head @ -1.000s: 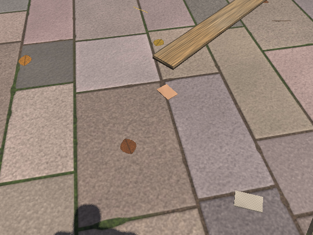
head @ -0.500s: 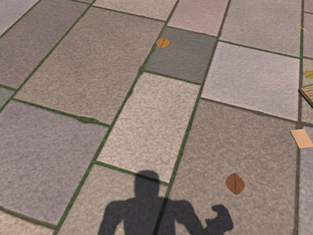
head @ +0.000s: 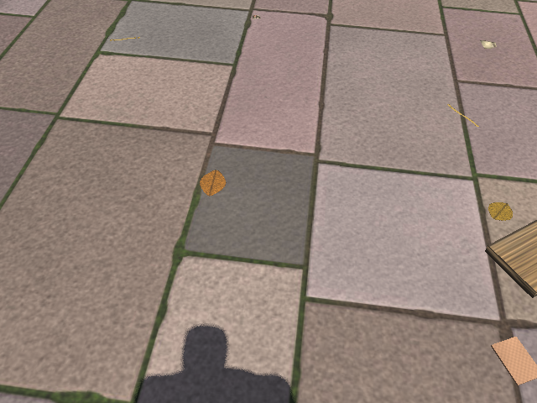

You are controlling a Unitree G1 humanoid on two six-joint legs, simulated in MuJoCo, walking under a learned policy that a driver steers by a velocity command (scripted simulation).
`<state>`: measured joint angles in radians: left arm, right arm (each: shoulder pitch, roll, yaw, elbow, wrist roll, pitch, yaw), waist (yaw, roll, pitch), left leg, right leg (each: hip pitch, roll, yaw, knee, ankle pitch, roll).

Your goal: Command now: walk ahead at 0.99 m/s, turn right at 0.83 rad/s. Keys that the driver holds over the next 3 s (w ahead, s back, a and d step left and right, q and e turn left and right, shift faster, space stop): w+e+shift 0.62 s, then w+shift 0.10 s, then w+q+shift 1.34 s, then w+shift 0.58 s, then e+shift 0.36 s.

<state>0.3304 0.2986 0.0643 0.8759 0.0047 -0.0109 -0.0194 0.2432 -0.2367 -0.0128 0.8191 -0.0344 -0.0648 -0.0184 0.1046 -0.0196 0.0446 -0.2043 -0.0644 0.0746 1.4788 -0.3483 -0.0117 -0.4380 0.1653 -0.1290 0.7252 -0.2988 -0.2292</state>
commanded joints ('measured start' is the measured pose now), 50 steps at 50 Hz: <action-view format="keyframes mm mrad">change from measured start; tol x32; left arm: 1 79 99 27 -21 33 -7 29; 33 -472 11 -61 -370 32 -1 -92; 39 80 206 23 -151 56 -16 -9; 50 -15 37 -11 -62 12 -136 2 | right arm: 1 -103 -126 5 -211 -30 -73 32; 12 -367 -81 41 -313 18 -11 30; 17 327 -339 -72 -158 -42 -38 -28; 50 10 -58 -23 -71 26 52 63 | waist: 1 -105 157 -12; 16 -283 -7 -307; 18 -170 496 -472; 21 -187 56 -99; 33 -124 56 107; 41 78 6 -422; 50 -131 -15 105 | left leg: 1 -655 74 -231 92 -25 12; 12 -183 92 -80 -938 401 -43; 17 648 434 -504 -1011 -303 45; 18 641 580 -1044 -1247 -485 140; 26 152 334 -151 -1272 291 54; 32 126 273 136 -1385 604 19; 37 202 349 161 -938 1456 45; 38 100 342 159 -675 1362 76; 40 -494 113 16 118 -207 58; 50 -504 215 -110 -366 289 71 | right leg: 1 392 -385 950 -573 -380 -209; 6 -59 -196 589 -612 27 -135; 15 280 -135 498 -90 664 67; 17 -139 -21 365 513 -122 90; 19 -416 -129 249 745 -73 95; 32 -298 -211 19 180 283 93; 38 474 -50 62 -131 126 -29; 40 1009 -560 794 -186 -16 -158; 45 279 -404 381 -525 144 8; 50 220 -301 79 -643 397 114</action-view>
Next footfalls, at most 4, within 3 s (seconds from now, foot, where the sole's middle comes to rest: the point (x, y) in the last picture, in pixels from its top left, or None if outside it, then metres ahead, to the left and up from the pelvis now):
0.32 left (223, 385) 0.52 0.17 -0.73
0.78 right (379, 315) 0.75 -0.21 -0.74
1.22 left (426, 203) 1.18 -0.37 -0.73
1.64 right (501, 141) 1.51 -0.67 -0.73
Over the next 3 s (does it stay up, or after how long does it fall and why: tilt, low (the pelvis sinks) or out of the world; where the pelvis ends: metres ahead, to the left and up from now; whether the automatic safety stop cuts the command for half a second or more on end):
stays up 2.45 -0.22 0.02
